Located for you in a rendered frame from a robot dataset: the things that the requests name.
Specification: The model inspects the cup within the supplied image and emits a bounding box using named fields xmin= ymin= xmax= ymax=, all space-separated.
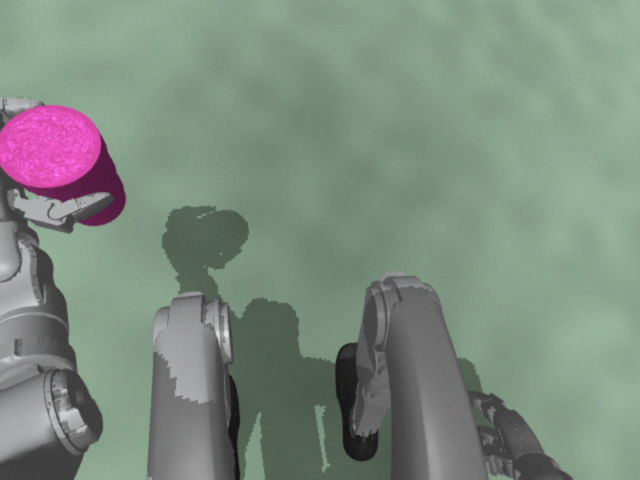
xmin=0 ymin=105 xmax=126 ymax=226

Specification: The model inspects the left robot hand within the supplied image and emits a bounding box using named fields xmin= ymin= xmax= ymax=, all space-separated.
xmin=0 ymin=97 xmax=114 ymax=234

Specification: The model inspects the left robot arm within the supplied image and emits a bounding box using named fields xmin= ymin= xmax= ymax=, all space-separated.
xmin=0 ymin=220 xmax=103 ymax=480

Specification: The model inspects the right robot foot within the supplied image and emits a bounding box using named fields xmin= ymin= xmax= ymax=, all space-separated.
xmin=335 ymin=343 xmax=378 ymax=461

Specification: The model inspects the right robot hand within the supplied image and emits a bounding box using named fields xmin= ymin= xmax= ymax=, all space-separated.
xmin=467 ymin=391 xmax=545 ymax=479

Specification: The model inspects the right robot arm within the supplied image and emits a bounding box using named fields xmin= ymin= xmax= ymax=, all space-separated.
xmin=512 ymin=453 xmax=574 ymax=480

